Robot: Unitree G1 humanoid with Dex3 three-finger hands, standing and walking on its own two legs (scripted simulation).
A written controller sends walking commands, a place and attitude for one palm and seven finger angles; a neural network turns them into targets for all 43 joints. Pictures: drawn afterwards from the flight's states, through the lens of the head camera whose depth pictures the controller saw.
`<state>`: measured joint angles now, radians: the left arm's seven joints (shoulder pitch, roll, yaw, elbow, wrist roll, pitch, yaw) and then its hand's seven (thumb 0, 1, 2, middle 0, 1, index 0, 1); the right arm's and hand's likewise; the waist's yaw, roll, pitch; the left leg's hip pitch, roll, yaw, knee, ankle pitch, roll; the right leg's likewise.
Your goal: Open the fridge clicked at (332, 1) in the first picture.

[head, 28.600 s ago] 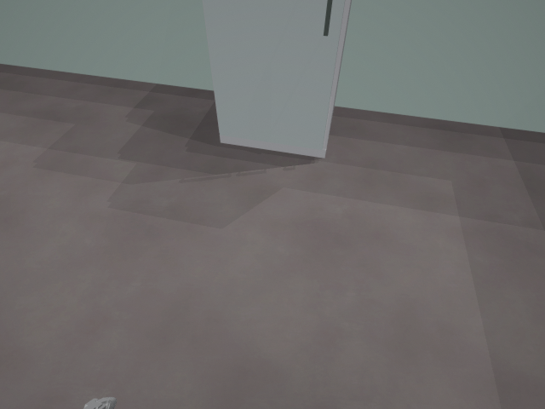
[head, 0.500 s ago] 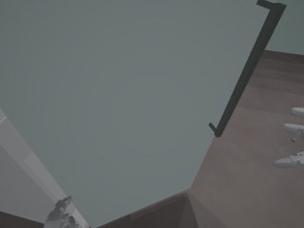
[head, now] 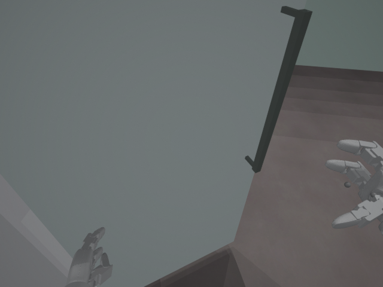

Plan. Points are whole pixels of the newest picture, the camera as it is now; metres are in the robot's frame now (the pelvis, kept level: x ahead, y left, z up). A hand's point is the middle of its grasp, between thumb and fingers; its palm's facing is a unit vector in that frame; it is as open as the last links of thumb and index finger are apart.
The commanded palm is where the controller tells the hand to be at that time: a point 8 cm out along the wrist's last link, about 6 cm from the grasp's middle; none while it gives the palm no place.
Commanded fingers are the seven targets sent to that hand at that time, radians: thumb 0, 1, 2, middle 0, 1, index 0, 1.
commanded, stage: draw the hand back to the body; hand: right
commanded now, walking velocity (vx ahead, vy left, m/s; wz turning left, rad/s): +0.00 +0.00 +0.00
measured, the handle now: (268, 107) +0.47 -0.20 +0.17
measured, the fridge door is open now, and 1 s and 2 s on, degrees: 55 55 55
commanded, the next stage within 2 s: step back with the hand held close in 1.10 s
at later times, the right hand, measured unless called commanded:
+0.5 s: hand (355, 193) +0.22 -0.27 +0.17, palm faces +0.51 +0.80 -0.31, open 11.0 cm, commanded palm +0.17 -0.29 +0.17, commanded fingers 0.00 -0.54 -0.73 0.21 0.51 0.21 0.51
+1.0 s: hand (347, 204) +0.20 -0.25 +0.16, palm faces +0.49 +0.79 -0.35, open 7.5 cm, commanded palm +0.16 -0.28 +0.18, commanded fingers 0.00 -0.90 -0.90 0.20 0.30 0.20 0.30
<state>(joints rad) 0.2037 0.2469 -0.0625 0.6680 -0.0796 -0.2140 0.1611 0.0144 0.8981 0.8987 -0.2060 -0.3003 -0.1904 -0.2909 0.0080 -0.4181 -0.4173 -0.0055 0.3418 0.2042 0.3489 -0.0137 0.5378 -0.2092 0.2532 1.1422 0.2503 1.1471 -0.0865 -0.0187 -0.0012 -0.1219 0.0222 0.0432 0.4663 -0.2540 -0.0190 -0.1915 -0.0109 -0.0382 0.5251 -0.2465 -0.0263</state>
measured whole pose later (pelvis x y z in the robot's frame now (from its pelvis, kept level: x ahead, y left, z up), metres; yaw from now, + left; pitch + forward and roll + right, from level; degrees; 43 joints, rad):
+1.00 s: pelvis +0.01 +0.02 +0.01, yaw +1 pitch -7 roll +1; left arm 0.17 0.22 0.00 0.73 0.02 -0.14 0.11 0.01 0.90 0.90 -0.20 -0.30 -0.21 -0.30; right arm 0.44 -0.34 -0.34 -0.34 0.08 -0.08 -0.14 0.01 -0.87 -0.89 0.21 0.32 0.21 0.32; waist -0.08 -0.06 0.05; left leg 0.00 -0.01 0.03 0.35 -0.22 0.01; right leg -0.06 -0.04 -0.05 0.39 -0.21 0.01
